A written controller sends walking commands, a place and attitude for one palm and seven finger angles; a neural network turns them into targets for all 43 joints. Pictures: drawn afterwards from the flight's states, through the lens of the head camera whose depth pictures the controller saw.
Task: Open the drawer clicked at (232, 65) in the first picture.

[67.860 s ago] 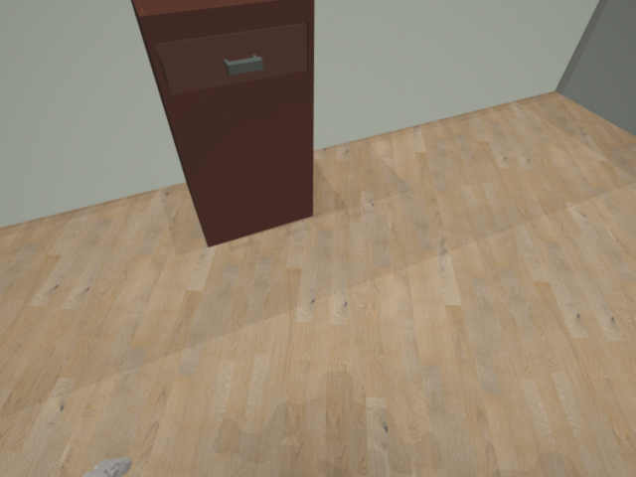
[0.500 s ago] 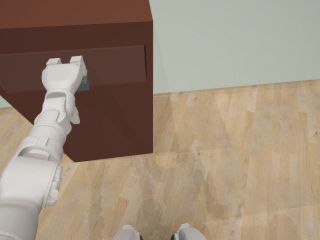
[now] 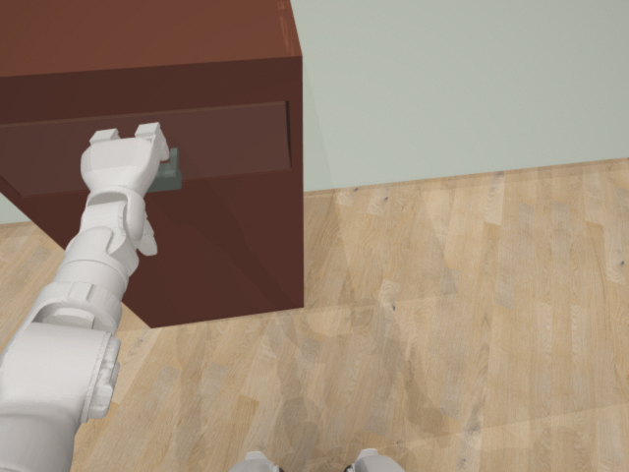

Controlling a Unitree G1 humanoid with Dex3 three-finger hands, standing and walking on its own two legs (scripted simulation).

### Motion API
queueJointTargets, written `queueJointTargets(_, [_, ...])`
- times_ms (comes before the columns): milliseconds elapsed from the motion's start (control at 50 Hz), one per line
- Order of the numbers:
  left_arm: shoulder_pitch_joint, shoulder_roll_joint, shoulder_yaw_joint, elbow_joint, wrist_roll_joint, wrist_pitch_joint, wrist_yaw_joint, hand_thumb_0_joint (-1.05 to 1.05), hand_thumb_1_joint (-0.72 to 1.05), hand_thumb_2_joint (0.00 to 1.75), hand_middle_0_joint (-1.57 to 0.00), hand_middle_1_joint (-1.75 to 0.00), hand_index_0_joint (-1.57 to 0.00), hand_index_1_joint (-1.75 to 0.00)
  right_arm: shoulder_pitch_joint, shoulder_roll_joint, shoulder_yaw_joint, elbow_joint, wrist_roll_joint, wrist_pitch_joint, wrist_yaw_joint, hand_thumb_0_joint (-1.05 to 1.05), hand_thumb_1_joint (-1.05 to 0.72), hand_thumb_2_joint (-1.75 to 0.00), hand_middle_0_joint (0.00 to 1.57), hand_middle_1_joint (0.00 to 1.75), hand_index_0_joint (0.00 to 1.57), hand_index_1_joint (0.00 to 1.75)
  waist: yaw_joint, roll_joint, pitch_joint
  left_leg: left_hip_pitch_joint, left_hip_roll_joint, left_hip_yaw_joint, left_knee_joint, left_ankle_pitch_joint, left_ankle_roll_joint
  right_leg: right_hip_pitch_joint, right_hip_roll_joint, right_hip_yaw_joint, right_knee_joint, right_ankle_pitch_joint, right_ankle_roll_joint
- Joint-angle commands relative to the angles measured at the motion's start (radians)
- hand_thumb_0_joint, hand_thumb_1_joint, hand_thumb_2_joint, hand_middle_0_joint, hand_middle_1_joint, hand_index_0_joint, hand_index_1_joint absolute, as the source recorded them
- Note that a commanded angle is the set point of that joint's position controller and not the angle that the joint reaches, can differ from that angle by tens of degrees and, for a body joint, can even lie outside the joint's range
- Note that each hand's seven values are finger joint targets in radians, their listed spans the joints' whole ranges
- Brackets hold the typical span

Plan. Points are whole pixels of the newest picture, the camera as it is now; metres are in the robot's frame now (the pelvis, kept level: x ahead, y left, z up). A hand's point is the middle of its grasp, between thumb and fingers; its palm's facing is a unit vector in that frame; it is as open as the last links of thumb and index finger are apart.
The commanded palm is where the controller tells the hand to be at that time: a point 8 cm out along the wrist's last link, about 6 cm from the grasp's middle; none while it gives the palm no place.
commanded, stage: lift the fingers back up to retry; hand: left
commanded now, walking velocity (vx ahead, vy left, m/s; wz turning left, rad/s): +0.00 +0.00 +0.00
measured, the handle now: (143, 167) +0.55 +0.23 +0.02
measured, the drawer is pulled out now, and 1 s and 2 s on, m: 0.00 0.00 0.00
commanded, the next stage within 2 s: re-aim the fingers above the handle in 0.48 s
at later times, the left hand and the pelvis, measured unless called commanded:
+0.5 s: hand (127, 177) +0.47 +0.21 +0.08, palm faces -0.05 -0.05 -1.00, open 13.8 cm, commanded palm +0.45 +0.21 +0.14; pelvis +0.03 -0.01 +0.02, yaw +1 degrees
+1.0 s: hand (130, 181) +0.47 +0.21 +0.08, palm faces -0.11 -0.03 -0.99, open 13.8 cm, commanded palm +0.46 +0.22 +0.14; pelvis +0.02 -0.03 +0.02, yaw +2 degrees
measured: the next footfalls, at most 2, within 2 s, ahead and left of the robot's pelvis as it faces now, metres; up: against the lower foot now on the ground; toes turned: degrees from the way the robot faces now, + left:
none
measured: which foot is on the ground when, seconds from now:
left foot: down 0.00-1.00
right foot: down 0.00-1.00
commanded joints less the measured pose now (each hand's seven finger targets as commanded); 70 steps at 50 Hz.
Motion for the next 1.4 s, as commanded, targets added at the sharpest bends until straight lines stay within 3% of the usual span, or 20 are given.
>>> queueJointTargets(0, [-0.496,0.259,0.046,-0.266,0.003,-0.009,0.042,0.0,-0.5,0.3,-0.3,-1.2,-0.3,-1.2,0.104,-0.161,-0.064,-0.056,-0.003,-0.027,-0.018,0.0,-0.9,-0.9,0.2,0.3,0.2,0.3,0.008,0.048,-0.417,0.429,-0.003,-0.067,-0.116,0.334,-0.009,0.136,0.037,-0.037,-0.113,0.189,-0.036])
queueJointTargets(140, [-0.458,0.146,-0.032,-0.299,-0.03,0.017,-0.005,0.0,-0.5,0.3,-0.3,-1.2,-0.3,-1.2,0.088,-0.154,-0.071,-0.049,0.0,-0.021,-0.004,0.0,-0.9,-0.9,0.2,0.3,0.2,0.3,0.01,0.053,-0.405,0.551,0.006,-0.075,-0.133,0.51,-0.018,0.162,0.037,-0.046,-0.144,0.264,-0.034])
queueJointTargets(200, [-0.406,0.211,0.027,-0.307,-0.038,0.031,-0.028,0.0,-0.5,0.3,-0.3,-1.2,-0.3,-1.2,0.069,-0.159,-0.068,-0.056,0.001,-0.006,-0.002,0.0,-0.9,-0.9,0.2,0.3,0.2,0.3,0.037,0.013,-0.403,0.519,-0.006,-0.057,-0.145,0.522,-0.012,0.255,0.033,-0.039,-0.153,0.337,-0.035])
queueJointTargets(320, [-0.287,0.19,0.018,-0.382,-0.041,0.038,-0.067,0.0,-0.5,0.3,-0.3,-1.2,-0.3,-1.2,0.013,-0.152,-0.062,-0.095,0.004,0.017,0.004,0.0,-0.9,-0.9,0.2,0.3,0.2,0.3,0.069,-0.006,-0.389,0.526,-0.011,-0.042,-0.159,0.658,-0.009,0.356,0.024,-0.03,-0.165,0.468,-0.034])
queueJointTargets(340, [-0.247,0.154,-0.005,-0.364,-0.044,0.043,-0.073,0.0,-0.5,0.3,-0.3,-1.2,-0.3,-1.2,0.006,-0.149,-0.062,-0.098,0.006,0.019,0.007,0.0,-0.9,-0.9,0.2,0.3,0.2,0.3,0.063,-0.032,-0.348,0.513,-0.011,-0.036,-0.164,0.634,-0.006,0.35,0.023,-0.033,-0.172,0.461,-0.03])
queueJointTargets(400, [-0.205,0.174,0.01,-0.375,-0.05,0.046,-0.09,0.0,-0.5,0.3,-0.3,-1.2,-0.3,-1.2,-0.017,-0.156,-0.06,-0.111,0.011,0.031,0.007,0.0,-0.9,-0.9,0.2,0.3,0.2,0.3,0.069,-0.089,-0.319,0.478,-0.02,-0.023,-0.182,0.554,-0.003,0.391,0.02,-0.028,-0.182,0.476,-0.03])
queueJointTargets(540, [-0.359,0.18,-0.01,-0.517,-0.041,-0.029,-0.073,0.0,-0.5,0.3,-0.3,-1.2,-0.3,-1.2,-0.047,-0.137,-0.065,-0.11,0.007,0.026,-0.013,0.0,-0.9,-0.9,0.2,0.3,0.2,0.3,0.045,0.001,-0.349,0.527,-0.037,-0.021,-0.18,0.497,0.0,0.381,0.01,-0.008,-0.188,0.451,-0.031])
queueJointTargets(560, [-0.348,0.223,0.03,-0.494,-0.038,-0.036,-0.065,0.0,-0.5,0.3,-0.3,-1.2,-0.3,-1.2,-0.042,-0.141,-0.065,-0.103,0.009,0.026,-0.017,0.0,-0.9,-0.9,0.2,0.3,0.2,0.3,0.051,-0.014,-0.333,0.513,-0.038,-0.025,-0.177,0.487,0.0,0.379,0.012,-0.01,-0.182,0.445,-0.035])
queueJointTargets(620, [-0.4,0.193,-0.003,-0.5,-0.037,-0.047,-0.045,0.0,-0.5,0.3,-0.3,-1.2,-0.3,-1.2,-0.042,-0.138,-0.065,-0.094,0.007,0.02,-0.021,0.0,-0.9,-0.9,0.2,0.3,0.2,0.3,0.038,-0.001,-0.355,0.518,-0.044,-0.028,-0.172,0.479,-0.003,0.369,0.01,-0.009,-0.179,0.437,-0.035])
queueJointTargets(640, [-0.387,0.16,-0.02,-0.476,-0.038,-0.042,-0.036,0.0,-0.5,0.3,-0.3,-1.2,-0.3,-1.2,-0.042,-0.13,-0.067,-0.092,0.006,0.014,-0.019,0.0,-0.9,-0.9,0.2,0.3,0.2,0.3,0.04,0.008,-0.362,0.525,-0.044,-0.024,-0.173,0.464,-0.004,0.358,0.01,-0.009,-0.182,0.417,-0.033])
queueJointTargets(660, [-0.385,0.204,0.016,-0.45,-0.037,-0.036,-0.029,0.0,-0.5,0.3,-0.3,-1.2,-0.3,-1.2,-0.04,-0.139,-0.067,-0.082,0.008,0.015,-0.02,0.0,-0.9,-0.9,0.2,0.3,0.2,0.3,0.039,0.0,-0.341,0.513,-0.042,-0.026,-0.171,0.447,-0.005,0.348,0.011,-0.012,-0.18,0.409,-0.036])
queueJointTargets(820, [-0.316,0.229,0.025,-0.284,-0.039,0.03,-0.066,0.0,-0.5,0.3,-0.3,-1.2,-0.3,-1.2,-0.041,-0.153,-0.055,-0.093,0.009,0.026,-0.02,0.0,-0.9,-0.9,0.2,0.3,0.2,0.3,0.055,-0.086,-0.332,0.397,-0.055,-0.003,-0.192,0.368,-0.001,0.44,-0.001,0.0,-0.192,0.444,-0.025])
queueJointTargets(880, [-0.348,0.246,0.011,-0.263,-0.041,0.014,-0.097,0.0,-0.5,0.3,-0.3,-1.2,-0.3,-1.2,-0.032,-0.158,-0.049,-0.097,0.015,0.025,-0.026,0.0,-0.9,-0.9,0.2,0.3,0.2,0.3,0.04,-0.101,-0.279,0.356,-0.055,-0.002,-0.199,0.313,0.003,0.426,-0.007,0.009,-0.203,0.419,-0.016])
queueJointTargets(980, [-0.402,0.286,0.044,-0.348,-0.041,-0.081,-0.1,0.0,-0.5,0.3,-0.3,-1.2,-0.3,-1.2,-0.005,-0.15,-0.058,-0.1,0.011,0.012,-0.041,0.0,-0.9,-0.9,0.2,0.3,0.2,0.3,0.042,-0.042,-0.35,0.379,-0.056,-0.006,-0.186,0.319,0.007,0.426,-0.006,0.023,-0.191,0.4,-0.02])
queueJointTargets(1020, [-0.423,0.348,0.092,-0.362,-0.031,-0.104,-0.082,0.0,-0.5,0.3,-0.3,-1.2,-0.3,-1.2,0.006,-0.154,-0.059,-0.092,0.01,0.01,-0.043,0.0,-0.9,-0.9,0.2,0.3,0.2,0.3,0.044,-0.02,-0.361,0.373,-0.054,-0.015,-0.175,0.336,0.005,0.411,-0.001,0.021,-0.178,0.389,-0.026])
queueJointTargets(1040, [-0.418,0.317,0.073,-0.346,-0.027,-0.107,-0.068,0.0,-0.5,0.3,-0.3,-1.2,-0.3,-1.2,0.014,-0.147,-0.061,-0.089,0.01,0.005,-0.042,0.0,-0.9,-0.9,0.2,0.3,0.2,0.3,0.04,-0.008,-0.358,0.378,-0.053,-0.013,-0.173,0.333,0.004,0.388,0.002,0.017,-0.176,0.373,-0.026])
queueJointTargets(1120, [-0.417,0.361,0.121,-0.316,-0.015,-0.086,-0.02,0.0,-0.5,0.3,-0.3,-1.2,-0.3,-1.2,0.038,-0.154,-0.065,-0.07,0.008,-0.004,-0.034,0.0,-0.9,-0.9,0.2,0.3,0.2,0.3,0.048,-0.008,-0.397,0.381,-0.048,-0.016,-0.16,0.381,0.0,0.374,0.011,0.004,-0.159,0.387,-0.032])
queueJointTargets(1260, [-0.401,0.254,0.022,-0.23,-0.03,-0.008,-0.055,0.0,-0.5,0.3,-0.3,-1.2,-0.3,-1.2,0.065,-0.168,-0.07,-0.062,0.014,-0.002,-0.015,0.0,-0.9,-0.9,0.2,0.3,0.2,0.3,0.023,-0.03,-0.38,0.425,-0.033,-0.015,-0.166,0.409,0.001,0.33,0.021,-0.012,-0.176,0.382,-0.026])
queueJointTargets(1340, [-0.411,0.224,0.008,-0.34,-0.049,-0.053,-0.097,0.0,-0.5,0.3,-0.3,-1.2,-0.3,-1.2,0.063,-0.162,-0.078,-0.07,0.006,-0.001,-0.017,0.0,-0.9,-0.9,0.2,0.3,0.2,0.3,0.028,0.005,-0.432,0.509,-0.028,-0.025,-0.159,0.504,0.004,0.339,0.023,-0.008,-0.177,0.42,-0.028])
queueJointTargets(1380, [-0.413,0.226,0.014,-0.359,-0.047,-0.075,-0.097,0.0,-0.5,0.3,-0.3,-1.2,-0.3,-1.2,0.055,-0.16,-0.075,-0.07,0.004,0.001,-0.019,0.0,-0.9,-0.9,0.2,0.3,0.2,0.3,0.027,0.007,-0.398,0.512,-0.026,-0.031,-0.16,0.499,0.003,0.312,0.025,-0.013,-0.178,0.394,-0.029])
